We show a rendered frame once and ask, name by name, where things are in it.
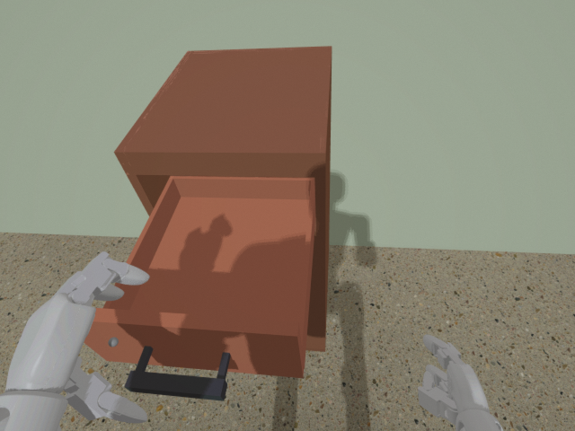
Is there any left robot forearm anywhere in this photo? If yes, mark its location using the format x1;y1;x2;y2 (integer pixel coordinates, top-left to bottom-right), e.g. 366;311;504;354
0;391;68;431

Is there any cabinet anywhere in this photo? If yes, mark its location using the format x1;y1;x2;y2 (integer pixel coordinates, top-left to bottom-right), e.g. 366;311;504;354
114;46;332;352

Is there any left robot hand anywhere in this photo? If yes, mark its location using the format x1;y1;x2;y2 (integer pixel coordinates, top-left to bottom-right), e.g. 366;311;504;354
5;251;150;423

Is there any right robot hand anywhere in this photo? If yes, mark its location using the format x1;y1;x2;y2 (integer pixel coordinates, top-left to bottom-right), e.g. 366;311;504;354
418;335;490;425

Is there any right robot forearm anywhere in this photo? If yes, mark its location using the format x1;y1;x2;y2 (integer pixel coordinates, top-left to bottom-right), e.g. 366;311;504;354
456;409;503;431

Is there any drawer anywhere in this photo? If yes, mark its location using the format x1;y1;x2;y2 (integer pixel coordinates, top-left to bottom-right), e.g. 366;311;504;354
84;176;315;378

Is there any handle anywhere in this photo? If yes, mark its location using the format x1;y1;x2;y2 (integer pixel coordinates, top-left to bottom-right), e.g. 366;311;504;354
124;346;231;401

